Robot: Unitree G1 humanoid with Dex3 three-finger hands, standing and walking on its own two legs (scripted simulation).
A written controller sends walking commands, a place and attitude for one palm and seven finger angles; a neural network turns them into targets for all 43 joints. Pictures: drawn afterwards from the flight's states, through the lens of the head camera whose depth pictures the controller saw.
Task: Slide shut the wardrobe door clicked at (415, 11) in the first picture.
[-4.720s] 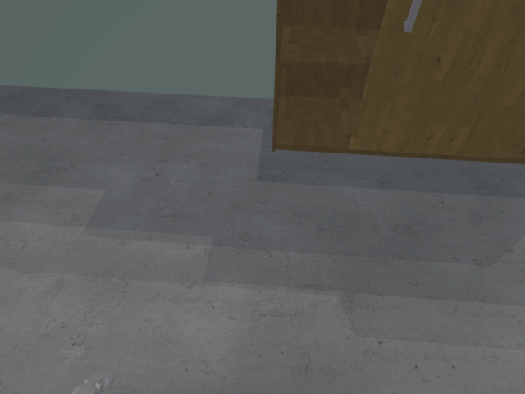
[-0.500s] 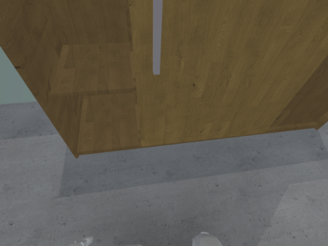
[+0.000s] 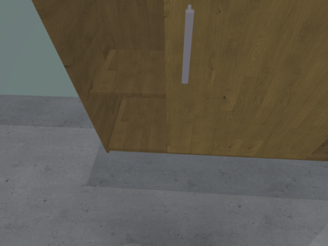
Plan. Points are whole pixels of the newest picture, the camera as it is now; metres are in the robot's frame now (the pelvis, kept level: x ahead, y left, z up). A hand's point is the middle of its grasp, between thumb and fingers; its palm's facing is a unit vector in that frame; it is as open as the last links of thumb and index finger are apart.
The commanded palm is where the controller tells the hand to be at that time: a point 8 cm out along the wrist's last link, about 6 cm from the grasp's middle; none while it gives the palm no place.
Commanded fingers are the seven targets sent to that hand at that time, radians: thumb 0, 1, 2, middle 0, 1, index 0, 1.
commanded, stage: take the last steps up to it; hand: right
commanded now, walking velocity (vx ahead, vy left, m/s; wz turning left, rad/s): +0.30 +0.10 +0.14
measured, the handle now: (186, 48) +0.74 -0.03 +0.08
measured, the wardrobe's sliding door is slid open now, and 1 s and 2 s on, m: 0.42 0.42 0.42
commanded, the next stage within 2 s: come to a stop and stand still in 0.76 s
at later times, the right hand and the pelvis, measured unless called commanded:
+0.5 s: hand out of the picture +0.07 -0.08 -0.17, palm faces +0.02 +0.97 -0.23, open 7.2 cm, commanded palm none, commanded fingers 0.00 -0.90 -0.90 0.20 0.30 0.20 0.30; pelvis +0.09 +0.09 +0.00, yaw +1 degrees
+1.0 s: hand (199, 202) +0.28 -0.08 -0.18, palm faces +0.06 +0.98 -0.19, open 7.3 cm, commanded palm none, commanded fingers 0.00 -0.90 -0.90 0.20 0.30 0.20 0.30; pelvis +0.26 +0.09 -0.01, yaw +0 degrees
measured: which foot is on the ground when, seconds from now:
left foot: up 0.00-0.16, down 0.18-0.70, up 0.72-1.00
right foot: down 0.00-0.18, up 0.20-0.68, down 0.70-1.00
